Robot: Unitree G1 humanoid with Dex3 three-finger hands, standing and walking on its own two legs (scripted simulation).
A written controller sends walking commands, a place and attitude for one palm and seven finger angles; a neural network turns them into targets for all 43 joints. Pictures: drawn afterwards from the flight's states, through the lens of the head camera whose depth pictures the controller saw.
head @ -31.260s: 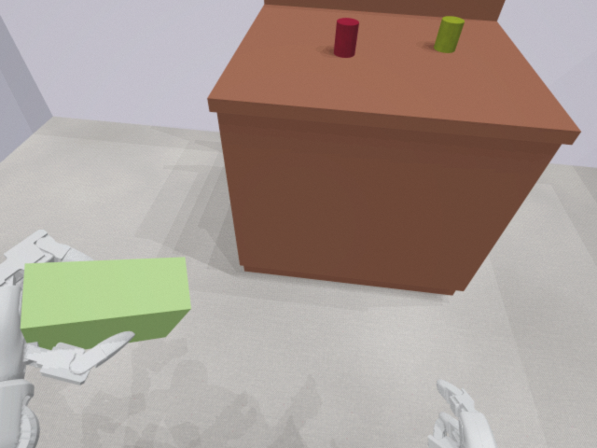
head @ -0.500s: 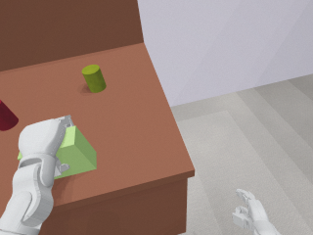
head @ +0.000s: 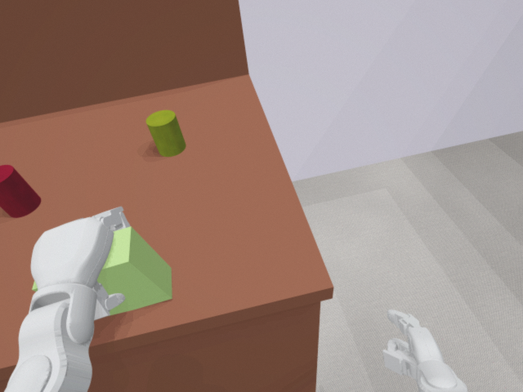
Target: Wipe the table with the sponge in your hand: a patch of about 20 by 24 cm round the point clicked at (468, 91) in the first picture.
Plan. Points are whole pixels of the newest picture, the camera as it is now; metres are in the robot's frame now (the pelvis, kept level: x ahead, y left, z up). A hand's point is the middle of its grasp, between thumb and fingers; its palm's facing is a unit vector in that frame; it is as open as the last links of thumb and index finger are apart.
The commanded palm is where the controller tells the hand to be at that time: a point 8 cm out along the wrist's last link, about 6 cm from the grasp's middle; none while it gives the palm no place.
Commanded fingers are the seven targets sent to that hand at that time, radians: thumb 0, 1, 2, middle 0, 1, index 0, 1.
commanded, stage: lift the sponge slowly off the table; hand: left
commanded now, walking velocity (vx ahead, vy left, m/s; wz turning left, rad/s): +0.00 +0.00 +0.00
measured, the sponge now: (120, 283) +0.22 +0.26 +0.07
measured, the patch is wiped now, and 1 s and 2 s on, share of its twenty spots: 1.00 1.00 1.00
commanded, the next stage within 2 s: bring the sponge back beside the body in 1.92 s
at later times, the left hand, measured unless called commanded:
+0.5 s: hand (104, 263) +0.22 +0.26 +0.13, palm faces +0.09 -0.12 -0.99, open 9.7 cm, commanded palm +0.18 +0.26 +0.20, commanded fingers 0.00 0.10 1.30 -1.20 -1.60 -1.20 -1.60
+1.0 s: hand (100, 249) +0.22 +0.24 +0.17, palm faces +0.17 -0.12 -0.98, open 9.7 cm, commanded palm +0.18 +0.25 +0.23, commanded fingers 0.00 0.10 1.30 -1.20 -1.60 -1.20 -1.60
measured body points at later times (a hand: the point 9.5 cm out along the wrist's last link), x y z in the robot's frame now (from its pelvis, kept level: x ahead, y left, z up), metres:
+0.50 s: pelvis -0.01 +0.00 +0.00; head -0.01 -0.05 +0.45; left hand +0.21 +0.26 +0.19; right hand +0.25 -0.19 -0.09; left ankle -0.07 +0.09 -0.74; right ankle +0.01 -0.11 -0.74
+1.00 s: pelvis -0.02 -0.01 +0.00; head -0.03 -0.07 +0.45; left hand +0.21 +0.24 +0.22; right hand +0.24 -0.20 -0.08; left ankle -0.07 +0.09 -0.74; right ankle +0.01 -0.11 -0.74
